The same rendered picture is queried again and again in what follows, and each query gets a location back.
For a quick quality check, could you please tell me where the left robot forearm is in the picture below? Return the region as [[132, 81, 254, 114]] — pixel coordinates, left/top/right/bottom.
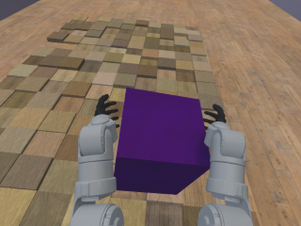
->
[[69, 114, 118, 226]]

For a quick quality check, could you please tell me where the left robot hand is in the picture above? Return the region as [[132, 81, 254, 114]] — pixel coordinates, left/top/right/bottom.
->
[[94, 94, 119, 128]]

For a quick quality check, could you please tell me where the right robot hand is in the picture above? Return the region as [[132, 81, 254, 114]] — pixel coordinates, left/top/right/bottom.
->
[[203, 104, 227, 130]]

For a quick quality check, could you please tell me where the left robot upper arm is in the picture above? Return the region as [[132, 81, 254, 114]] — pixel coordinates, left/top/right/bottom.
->
[[70, 202, 124, 226]]

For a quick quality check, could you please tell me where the carton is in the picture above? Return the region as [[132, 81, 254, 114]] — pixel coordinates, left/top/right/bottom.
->
[[114, 88, 211, 195]]

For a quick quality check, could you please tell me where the right robot upper arm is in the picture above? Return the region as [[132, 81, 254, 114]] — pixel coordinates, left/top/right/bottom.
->
[[198, 202, 253, 226]]

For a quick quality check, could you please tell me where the right robot forearm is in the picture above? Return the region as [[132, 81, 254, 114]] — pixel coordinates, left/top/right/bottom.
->
[[204, 121, 254, 226]]

